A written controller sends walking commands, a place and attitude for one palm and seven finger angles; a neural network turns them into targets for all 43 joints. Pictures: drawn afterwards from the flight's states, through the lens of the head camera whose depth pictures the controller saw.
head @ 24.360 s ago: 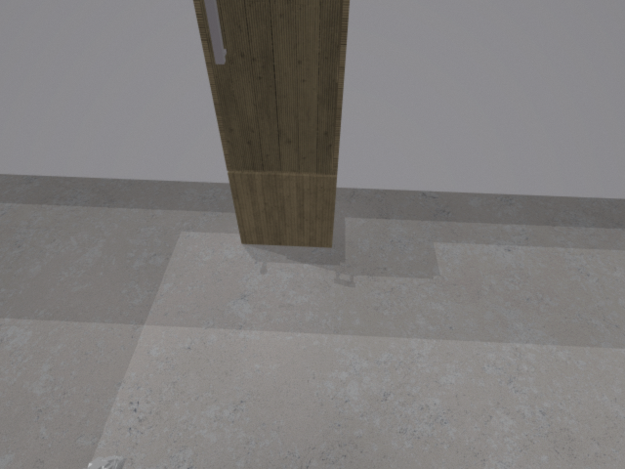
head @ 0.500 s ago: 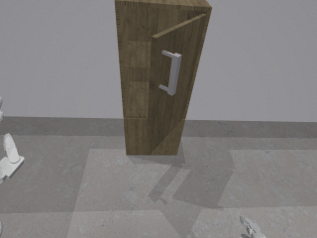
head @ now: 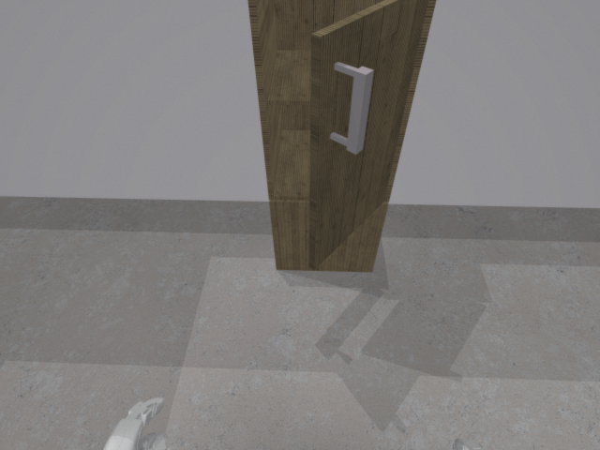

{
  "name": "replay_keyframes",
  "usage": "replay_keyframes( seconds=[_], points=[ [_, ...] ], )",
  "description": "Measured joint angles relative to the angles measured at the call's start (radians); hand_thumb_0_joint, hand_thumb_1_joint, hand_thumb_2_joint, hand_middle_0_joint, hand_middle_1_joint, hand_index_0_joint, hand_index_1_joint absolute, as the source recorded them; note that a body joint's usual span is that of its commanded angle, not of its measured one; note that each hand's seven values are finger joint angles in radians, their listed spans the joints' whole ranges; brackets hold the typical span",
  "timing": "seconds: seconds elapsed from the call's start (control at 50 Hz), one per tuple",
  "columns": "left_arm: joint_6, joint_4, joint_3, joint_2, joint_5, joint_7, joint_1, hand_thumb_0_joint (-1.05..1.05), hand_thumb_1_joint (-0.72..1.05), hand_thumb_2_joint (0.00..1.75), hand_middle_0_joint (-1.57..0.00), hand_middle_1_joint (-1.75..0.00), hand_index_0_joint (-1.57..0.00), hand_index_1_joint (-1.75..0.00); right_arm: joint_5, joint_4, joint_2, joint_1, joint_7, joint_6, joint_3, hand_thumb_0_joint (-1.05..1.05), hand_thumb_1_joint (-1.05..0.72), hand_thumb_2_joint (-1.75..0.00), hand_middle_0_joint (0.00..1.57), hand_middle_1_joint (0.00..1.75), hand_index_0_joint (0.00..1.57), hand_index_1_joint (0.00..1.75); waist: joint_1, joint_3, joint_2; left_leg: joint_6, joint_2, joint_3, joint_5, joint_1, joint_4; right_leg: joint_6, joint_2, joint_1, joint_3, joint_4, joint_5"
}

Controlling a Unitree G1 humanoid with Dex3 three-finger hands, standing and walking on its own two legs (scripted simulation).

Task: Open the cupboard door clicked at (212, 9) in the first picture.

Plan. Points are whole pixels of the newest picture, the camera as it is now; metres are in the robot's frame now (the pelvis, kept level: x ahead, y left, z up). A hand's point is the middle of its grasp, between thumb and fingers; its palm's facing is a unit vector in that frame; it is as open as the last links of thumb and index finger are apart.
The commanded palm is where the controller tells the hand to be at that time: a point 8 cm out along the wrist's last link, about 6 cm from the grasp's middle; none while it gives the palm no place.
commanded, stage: let the arm hang, fingers relaxed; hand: left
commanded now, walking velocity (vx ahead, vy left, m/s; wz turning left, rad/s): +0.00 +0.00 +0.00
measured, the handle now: (348, 109) +0.63 -0.07 +0.14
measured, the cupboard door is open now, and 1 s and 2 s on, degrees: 51 51 51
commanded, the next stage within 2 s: look to check the result in 0.88 s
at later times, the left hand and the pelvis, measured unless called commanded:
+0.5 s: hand out of the picture +0.00 +0.21 -0.14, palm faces +0.05 -0.96 -0.27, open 7.4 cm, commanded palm none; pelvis +0.01 +0.00 +0.03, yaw +1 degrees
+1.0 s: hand out of the picture +0.10 +0.23 -0.13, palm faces +0.01 -0.95 -0.32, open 7.4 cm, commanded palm none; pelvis +0.02 +0.00 +0.03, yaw +0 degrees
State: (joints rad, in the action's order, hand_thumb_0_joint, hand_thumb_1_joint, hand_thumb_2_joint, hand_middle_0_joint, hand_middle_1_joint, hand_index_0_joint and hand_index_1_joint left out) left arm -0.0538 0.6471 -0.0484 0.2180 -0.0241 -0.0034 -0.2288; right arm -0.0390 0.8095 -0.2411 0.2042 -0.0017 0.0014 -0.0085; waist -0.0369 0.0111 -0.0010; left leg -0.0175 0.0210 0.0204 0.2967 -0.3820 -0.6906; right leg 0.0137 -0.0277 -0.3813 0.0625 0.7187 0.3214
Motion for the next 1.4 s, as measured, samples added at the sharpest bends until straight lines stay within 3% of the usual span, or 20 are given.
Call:
replay_keyframes(
  seconds=[0.04, 0.06, 0.12, 0.2, 0.36, 0.66, 1.1, 1.4],
  points=[
    [-0.007, 0.141, 0.056, -0.056, 0.004, 0.011, -0.020, 0.01, 0.91, 0.90, -0.20, -0.29, -0.19, -0.30, 0.007, 0.036, 0.011, -0.001, 0.001, 0.015, -0.004, 0.00, -0.91, -0.90, 0.20, 0.30, 0.20, 0.30, -0.009, 0.025, -0.008, 0.002, -0.012, 0.012, -0.009, 0.026, 0.025, 0.005, 0.011, 0.028, -0.012, -0.023, -0.006],
    [-0.001, 0.186, 0.044, -0.076, 0.018, -0.003, -0.030, 0.00, 0.94, 0.89, -0.20, -0.30, -0.20, -0.30, 0.010, 0.057, 0.020, 0.007, 0.003, 0.020, -0.005, 0.00, -0.91, -0.90, 0.20, 0.30, 0.20, 0.30, -0.009, 0.034, -0.007, 0.000, -0.018, 0.020, -0.017, 0.036, 0.040, 0.005, 0.016, 0.043, -0.020, -0.046, -0.013],
    [0.015, 0.277, 0.018, -0.051, 0.020, -0.018, -0.032, -0.03, 1.02, 0.89, -0.21, -0.30, -0.21, -0.30, 0.012, 0.127, 0.050, 0.040, 0.008, 0.026, -0.005, 0.00, -0.91, -0.90, 0.20, 0.30, 0.20, 0.30, 0.013, 0.054, 0.003, -0.012, -0.031, 0.038, -0.045, 0.064, 0.095, -0.001, 0.027, 0.085, -0.039, -0.123, -0.046],
    [0.023, 0.371, 0.020, -0.020, 0.020, -0.012, -0.038, -0.03, 1.00, 0.89, -0.21, -0.30, -0.21, -0.30, 0.014, 0.205, 0.066, 0.071, 0.014, 0.034, -0.006, 0.00, -0.91, -0.90, 0.20, 0.30, 0.19, 0.30, 0.034, 0.071, -0.014, -0.012, -0.038, 0.045, -0.074, 0.090, 0.155, -0.002, 0.032, 0.123, -0.046, -0.207, -0.089],
    [0.031, 0.479, 0.017, -0.005, 0.021, -0.017, -0.046, 0.00, 0.93, 0.89, -0.20, -0.30, -0.20, -0.30, 0.020, 0.284, 0.074, 0.085, 0.018, 0.030, -0.013, 0.00, -0.91, -0.90, 0.20, 0.30, 0.20, 0.30, 0.037, 0.085, -0.039, -0.003, -0.028, 0.035, -0.104, 0.130, 0.221, 0.005, 0.019, 0.156, -0.038, -0.259, -0.112],
    [0.053, 0.486, 0.015, -0.019, 0.017, -0.011, 0.062, 0.00, 0.91, 0.89, -0.20, -0.30, -0.20, -0.30, 0.018, 0.305, 0.028, 0.008, 0.015, 0.011, -0.025, 0.00, -0.91, -0.90, 0.20, 0.30, 0.20, 0.30, 0.028, 0.066, -0.032, 0.002, -0.021, 0.023, -0.108, 0.163, 0.249, 0.010, 0.010, 0.179, -0.027, -0.273, -0.111],
    [0.065, 0.479, 0.014, 0.080, 0.017, -0.003, 0.144, 0.00, 0.90, 0.89, -0.20, -0.30, -0.20, -0.30, 0.020, 0.305, -0.071, -0.092, 0.005, 0.003, -0.021, 0.00, -0.91, -0.90, 0.20, 0.30, 0.20, 0.30, 0.028, 0.079, -0.031, -0.005, -0.030, 0.021, -0.121, 0.211, 0.318, 0.005, 0.017, 0.225, -0.027, -0.341, -0.126],
    [0.068, 0.483, 0.026, 0.091, 0.018, -0.001, 0.147, 0.01, 0.90, 0.89, -0.20, -0.30, -0.20, -0.30, 0.022, 0.305, -0.087, -0.115, 0.002, 0.004, -0.011, 0.00, -0.91, -0.90, 0.20, 0.30, 0.20, 0.30, 0.032, 0.081, -0.024, -0.009, -0.037, 0.022, -0.118, 0.236, 0.347, 0.000, 0.022, 0.251, -0.029, -0.372, -0.124]
  ],
)
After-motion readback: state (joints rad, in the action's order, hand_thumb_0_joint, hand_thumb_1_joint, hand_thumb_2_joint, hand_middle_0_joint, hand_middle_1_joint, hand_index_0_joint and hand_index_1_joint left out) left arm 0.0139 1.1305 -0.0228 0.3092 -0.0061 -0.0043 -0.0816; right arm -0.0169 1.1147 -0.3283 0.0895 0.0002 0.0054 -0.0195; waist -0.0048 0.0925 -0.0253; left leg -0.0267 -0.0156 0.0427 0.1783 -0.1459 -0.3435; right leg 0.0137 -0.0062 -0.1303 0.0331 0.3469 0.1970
